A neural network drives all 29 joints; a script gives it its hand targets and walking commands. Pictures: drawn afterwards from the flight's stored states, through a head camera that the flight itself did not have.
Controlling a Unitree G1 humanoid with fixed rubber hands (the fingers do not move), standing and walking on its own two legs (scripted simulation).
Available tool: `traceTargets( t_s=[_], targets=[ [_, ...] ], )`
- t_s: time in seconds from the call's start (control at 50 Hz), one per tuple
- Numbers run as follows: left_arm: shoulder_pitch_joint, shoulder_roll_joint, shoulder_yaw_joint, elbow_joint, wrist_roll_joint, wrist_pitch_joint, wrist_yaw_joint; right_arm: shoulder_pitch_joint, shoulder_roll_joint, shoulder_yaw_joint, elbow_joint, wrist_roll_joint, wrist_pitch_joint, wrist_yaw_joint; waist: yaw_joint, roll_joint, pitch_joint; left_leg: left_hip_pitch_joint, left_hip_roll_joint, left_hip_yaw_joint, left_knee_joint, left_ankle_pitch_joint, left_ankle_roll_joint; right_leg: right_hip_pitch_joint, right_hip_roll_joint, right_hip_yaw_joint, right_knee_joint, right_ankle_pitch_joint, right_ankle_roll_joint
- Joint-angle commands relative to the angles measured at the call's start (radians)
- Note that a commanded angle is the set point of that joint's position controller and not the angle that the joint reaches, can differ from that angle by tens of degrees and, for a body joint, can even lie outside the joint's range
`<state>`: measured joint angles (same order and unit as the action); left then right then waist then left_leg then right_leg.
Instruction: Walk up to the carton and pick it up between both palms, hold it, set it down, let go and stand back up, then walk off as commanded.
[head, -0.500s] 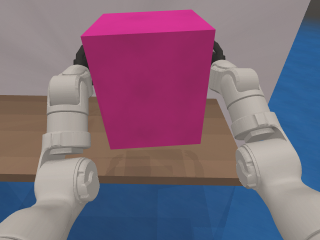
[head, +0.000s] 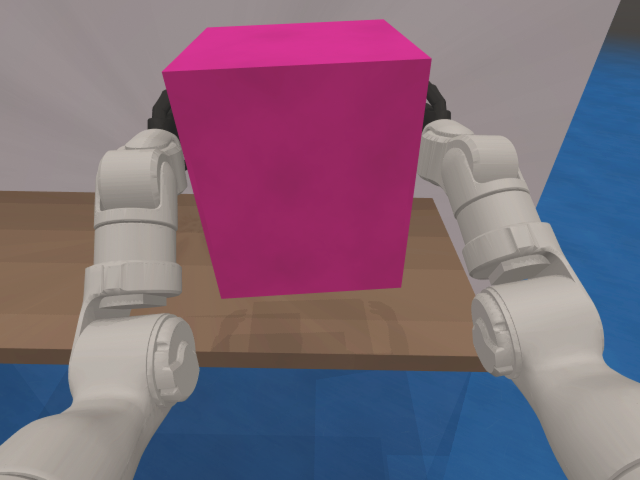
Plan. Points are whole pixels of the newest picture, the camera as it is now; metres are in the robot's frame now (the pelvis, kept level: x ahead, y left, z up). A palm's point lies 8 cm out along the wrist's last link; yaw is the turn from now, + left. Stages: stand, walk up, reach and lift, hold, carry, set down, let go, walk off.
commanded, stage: hold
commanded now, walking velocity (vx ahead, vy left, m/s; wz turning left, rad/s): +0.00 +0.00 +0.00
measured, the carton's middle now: (303, 156) +0.38 +0.00 +0.28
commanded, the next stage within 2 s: none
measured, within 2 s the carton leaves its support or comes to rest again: neither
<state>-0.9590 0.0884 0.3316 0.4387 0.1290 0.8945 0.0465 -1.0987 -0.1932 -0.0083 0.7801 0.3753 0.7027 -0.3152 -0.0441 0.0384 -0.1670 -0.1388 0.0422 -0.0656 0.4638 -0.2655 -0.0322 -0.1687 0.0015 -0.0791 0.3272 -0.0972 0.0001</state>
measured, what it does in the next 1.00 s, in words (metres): stands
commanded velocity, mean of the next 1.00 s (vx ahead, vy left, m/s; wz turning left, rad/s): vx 0.00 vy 0.00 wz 0.00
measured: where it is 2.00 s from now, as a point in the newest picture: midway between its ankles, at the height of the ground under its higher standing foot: outside the picture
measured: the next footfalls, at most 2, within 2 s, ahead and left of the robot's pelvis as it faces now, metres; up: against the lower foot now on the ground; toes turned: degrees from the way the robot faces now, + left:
none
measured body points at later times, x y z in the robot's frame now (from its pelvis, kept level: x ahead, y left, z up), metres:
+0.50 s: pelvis +0.00 +0.00 +0.00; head -0.09 +0.00 +0.44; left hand +0.38 +0.16 +0.30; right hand +0.39 -0.15 +0.30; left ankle +0.00 +0.14 -0.74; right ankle +0.05 -0.12 -0.74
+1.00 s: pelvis +0.00 +0.00 +0.00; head -0.09 +0.00 +0.44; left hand +0.38 +0.15 +0.30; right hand +0.39 -0.15 +0.30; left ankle +0.00 +0.14 -0.74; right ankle +0.05 -0.12 -0.74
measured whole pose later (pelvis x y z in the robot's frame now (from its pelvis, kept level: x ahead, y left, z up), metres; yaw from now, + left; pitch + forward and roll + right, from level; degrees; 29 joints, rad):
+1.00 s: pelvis +0.00 +0.00 +0.00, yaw +0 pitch -3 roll -2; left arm -0.97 0.09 0.33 0.46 0.12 0.89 0.05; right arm -1.11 -0.20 0.00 0.80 0.38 0.71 -0.31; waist -0.04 0.04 -0.17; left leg -0.15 0.04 -0.07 0.47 -0.27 -0.03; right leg -0.18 0.00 -0.08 0.33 -0.10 0.00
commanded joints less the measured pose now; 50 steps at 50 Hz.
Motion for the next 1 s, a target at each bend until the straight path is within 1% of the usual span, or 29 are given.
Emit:
traceTargets(
  t_s=[0.0, 0.98],
  targets=[
    [-0.952, -0.626, -0.376, -0.184, -0.174, -0.099, -0.126, -0.968, 0.768, 0.215, -0.437, 0.217, -0.036, 0.173, -0.008, 0.005, -0.430, -0.172, -0.104, 0.003, -0.115, 0.223, -0.007, 0.414, 0.095, 0.087, 0.022, 0.138, 0.033],
    [-0.959, -0.632, -0.372, -0.166, -0.180, -0.103, -0.121, -0.983, 0.768, 0.210, -0.433, 0.223, -0.036, 0.173, -0.005, 0.006, -0.438, -0.172, -0.104, 0.000, -0.111, 0.225, -0.007, 0.408, 0.096, 0.091, 0.020, 0.143, 0.031]
  ],
)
